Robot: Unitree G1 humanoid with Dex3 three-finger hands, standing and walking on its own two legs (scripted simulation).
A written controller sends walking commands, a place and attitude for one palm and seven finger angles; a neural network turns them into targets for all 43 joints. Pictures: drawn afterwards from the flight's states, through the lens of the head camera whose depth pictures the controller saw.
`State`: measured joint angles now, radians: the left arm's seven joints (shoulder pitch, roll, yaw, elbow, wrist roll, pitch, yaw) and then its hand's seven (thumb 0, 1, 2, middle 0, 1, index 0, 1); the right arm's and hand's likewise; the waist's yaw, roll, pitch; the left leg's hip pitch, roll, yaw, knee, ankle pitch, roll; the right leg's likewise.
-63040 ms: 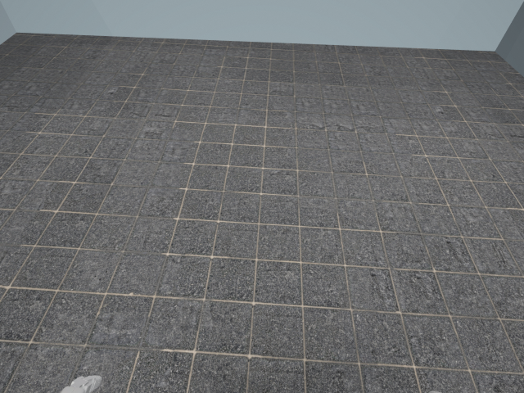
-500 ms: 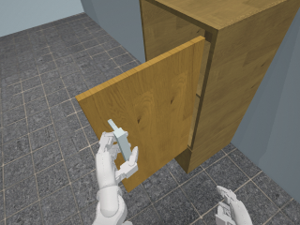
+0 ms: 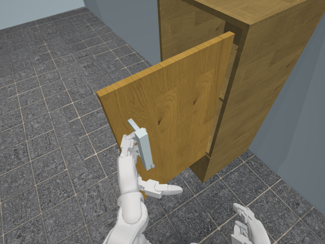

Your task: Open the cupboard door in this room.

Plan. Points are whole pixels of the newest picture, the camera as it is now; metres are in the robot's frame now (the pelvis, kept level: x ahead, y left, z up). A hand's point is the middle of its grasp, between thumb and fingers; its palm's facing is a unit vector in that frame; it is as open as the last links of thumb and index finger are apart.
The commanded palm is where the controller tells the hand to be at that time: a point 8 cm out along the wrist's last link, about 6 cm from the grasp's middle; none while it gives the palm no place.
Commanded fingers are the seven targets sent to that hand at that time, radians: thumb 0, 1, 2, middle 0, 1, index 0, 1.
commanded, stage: open thumb and fingers to let go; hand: left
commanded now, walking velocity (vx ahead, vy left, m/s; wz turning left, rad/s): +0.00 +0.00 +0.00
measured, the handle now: (140, 145) +0.34 +0.06 +0.06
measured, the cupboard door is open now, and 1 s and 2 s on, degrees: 91 97 97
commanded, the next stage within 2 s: slide the hand sideways off the handle in 0.08 s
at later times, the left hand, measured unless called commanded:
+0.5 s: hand (157, 185) +0.24 +0.02 +0.06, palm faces -0.24 -0.97 +0.01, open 16.3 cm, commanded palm +0.23 +0.07 +0.06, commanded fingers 0.00 -0.50 0.30 -0.15 -0.30 -0.15 -0.30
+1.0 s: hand (134, 202) +0.21 +0.07 +0.06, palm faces -0.17 -0.99 +0.02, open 16.1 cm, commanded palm +0.19 +0.13 +0.06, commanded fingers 0.00 -0.50 0.30 -0.15 -0.30 -0.15 -0.30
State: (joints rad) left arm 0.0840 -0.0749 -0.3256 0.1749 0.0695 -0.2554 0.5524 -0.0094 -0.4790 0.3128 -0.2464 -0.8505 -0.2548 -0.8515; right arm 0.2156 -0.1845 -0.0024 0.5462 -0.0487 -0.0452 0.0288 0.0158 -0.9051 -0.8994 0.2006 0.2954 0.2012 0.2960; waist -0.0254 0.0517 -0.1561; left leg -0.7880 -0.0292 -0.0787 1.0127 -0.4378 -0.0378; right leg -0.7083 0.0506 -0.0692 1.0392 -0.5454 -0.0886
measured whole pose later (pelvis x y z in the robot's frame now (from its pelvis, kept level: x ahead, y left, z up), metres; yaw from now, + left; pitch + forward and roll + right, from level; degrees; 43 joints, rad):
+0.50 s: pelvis -0.01 +0.04 -0.01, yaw -2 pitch +11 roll -1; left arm 0.13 -0.03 -0.43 0.09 0.06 -0.29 0.23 -0.01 -0.51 0.30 -0.16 -0.32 -0.14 -0.32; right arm 0.24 -0.20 0.01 0.43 -0.01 0.02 0.05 0.02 -0.90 -0.90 0.20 0.30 0.20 0.30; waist -0.03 0.05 -0.13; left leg -0.82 -0.04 -0.03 1.08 -0.46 0.02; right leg -0.74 0.03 -0.02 1.09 -0.55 -0.03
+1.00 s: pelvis +0.00 +0.04 -0.01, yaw -2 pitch +11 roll -1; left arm 0.45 0.06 -0.37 -0.17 0.04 -0.32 0.13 -0.01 -0.50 0.30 -0.18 -0.31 -0.19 -0.32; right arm 0.24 -0.20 0.02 0.36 0.00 0.05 0.04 0.02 -0.90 -0.90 0.20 0.30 0.20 0.30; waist -0.01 0.04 -0.14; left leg -0.81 -0.04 -0.02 1.10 -0.49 0.02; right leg -0.73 0.04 -0.02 1.10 -0.57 -0.03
